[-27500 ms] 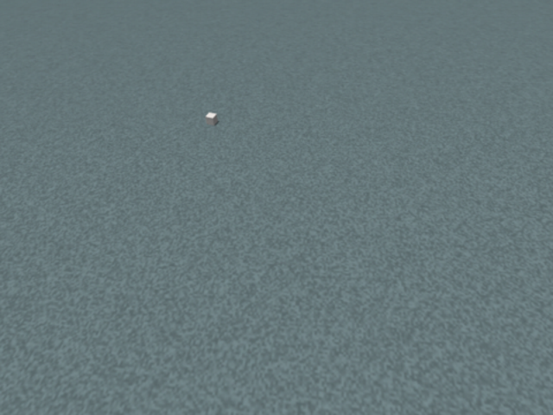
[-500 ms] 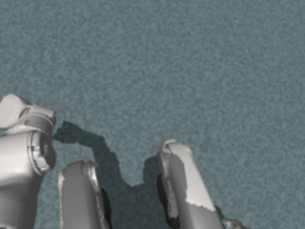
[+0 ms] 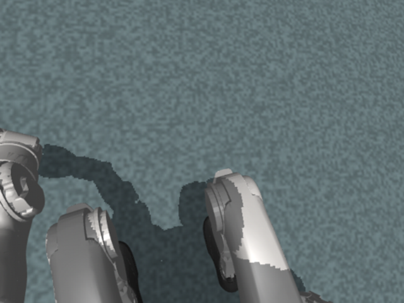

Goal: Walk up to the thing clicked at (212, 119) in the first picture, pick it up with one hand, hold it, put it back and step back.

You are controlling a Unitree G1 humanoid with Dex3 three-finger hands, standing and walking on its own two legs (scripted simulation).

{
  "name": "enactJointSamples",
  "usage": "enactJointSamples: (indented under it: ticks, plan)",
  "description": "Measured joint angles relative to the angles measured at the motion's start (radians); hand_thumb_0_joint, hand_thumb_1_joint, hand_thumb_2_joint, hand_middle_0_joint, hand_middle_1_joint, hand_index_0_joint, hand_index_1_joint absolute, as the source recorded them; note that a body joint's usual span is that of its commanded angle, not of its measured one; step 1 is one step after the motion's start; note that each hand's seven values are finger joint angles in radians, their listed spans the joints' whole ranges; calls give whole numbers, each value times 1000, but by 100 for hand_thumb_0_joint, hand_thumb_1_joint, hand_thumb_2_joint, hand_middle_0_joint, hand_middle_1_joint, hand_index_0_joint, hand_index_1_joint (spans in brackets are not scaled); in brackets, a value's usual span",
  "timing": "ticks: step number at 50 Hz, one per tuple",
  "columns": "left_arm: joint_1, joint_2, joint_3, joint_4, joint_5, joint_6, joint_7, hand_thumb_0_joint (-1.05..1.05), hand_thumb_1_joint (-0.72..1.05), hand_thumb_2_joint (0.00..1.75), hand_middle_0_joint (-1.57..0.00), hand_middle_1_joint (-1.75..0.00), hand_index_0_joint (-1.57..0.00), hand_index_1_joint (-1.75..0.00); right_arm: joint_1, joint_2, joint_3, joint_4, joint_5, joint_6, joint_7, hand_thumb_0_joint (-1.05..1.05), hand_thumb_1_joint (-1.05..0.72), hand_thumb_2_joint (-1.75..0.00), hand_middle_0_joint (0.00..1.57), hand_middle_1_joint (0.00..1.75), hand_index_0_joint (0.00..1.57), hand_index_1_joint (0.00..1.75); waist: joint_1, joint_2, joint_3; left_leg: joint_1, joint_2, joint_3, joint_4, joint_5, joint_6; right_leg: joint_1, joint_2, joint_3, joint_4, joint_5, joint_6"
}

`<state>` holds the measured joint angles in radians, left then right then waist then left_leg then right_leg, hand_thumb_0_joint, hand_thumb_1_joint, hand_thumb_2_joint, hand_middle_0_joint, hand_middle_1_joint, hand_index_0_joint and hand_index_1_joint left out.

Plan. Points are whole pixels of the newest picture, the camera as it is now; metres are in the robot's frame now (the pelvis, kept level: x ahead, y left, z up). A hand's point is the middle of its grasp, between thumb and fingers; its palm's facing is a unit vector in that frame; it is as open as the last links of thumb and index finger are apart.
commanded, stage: crouch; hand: left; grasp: from above
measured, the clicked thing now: (10, 156) +0.45 +0.32 -0.20
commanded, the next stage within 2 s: lower in 0.08 s
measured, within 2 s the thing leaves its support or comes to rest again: rests again in 1.42 s
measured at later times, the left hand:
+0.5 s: hand (13, 158) +0.44 +0.31 -0.19, palm faces -0.13 -0.42 -0.90, open 5.7 cm
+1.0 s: hand (26, 160) +0.44 +0.31 -0.23, palm faces -0.13 -0.42 -0.90, open 5.6 cm
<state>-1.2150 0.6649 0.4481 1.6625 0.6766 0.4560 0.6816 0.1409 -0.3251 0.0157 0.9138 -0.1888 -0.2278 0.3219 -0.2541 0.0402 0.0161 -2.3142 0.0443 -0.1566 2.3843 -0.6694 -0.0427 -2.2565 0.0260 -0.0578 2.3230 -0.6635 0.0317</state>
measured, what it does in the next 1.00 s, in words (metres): stands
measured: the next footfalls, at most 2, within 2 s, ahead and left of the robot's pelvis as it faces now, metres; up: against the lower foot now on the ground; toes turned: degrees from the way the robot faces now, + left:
none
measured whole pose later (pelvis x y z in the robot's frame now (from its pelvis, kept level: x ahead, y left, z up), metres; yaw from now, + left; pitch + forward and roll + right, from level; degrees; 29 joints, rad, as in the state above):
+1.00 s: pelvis +0.00 +0.01 -0.02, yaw -4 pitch +28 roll -11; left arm -1.22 0.88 0.44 1.79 0.67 0.37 0.78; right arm 0.13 -0.37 0.19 0.86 -0.23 -0.31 0.43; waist -0.36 -0.06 0.19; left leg -2.31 0.03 -0.25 2.49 -0.68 -0.04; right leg -2.21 0.04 -0.13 2.35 -0.65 0.05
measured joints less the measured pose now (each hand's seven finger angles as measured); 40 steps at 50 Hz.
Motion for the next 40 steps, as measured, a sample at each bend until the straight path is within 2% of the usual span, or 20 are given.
enactJointSamples:
  ticks: [11,20,27,40]
  plan:
    - [15,24,-6,6,15,-5,-4,-12,36,26,-87,-23,-118,-34,10,3,24,4,-11,-5,24,0,-92,-90,19,30,19,29,-9,-8,5,-8,-7,-14,27,-1,3,4,-2,-10,16,-3,4]
    - [-2,75,-22,76,22,-25,4,-12,36,27,-87,-24,-118,-34,-2,3,61,9,-24,-30,33,0,-92,-90,19,30,19,29,-28,-23,34,-17,-9,-28,47,7,4,2,2,-21,25,9,8]
    - [-12,116,-4,106,38,-51,37,-12,36,26,-86,-24,-117,-35,-5,-6,84,3,-35,-53,46,0,-92,-90,19,30,19,29,-50,-44,76,-21,-10,-47,65,6,4,7,5,-36,30,14,10]
    - [-21,178,7,118,23,-67,77,-12,36,25,-87,-23,-118,-34,-15,-32,132,-22,-51,-76,86,0,-92,-90,19,30,19,29,-86,-77,143,-9,-10,-76,88,-9,5,32,12,-59,30,8,17]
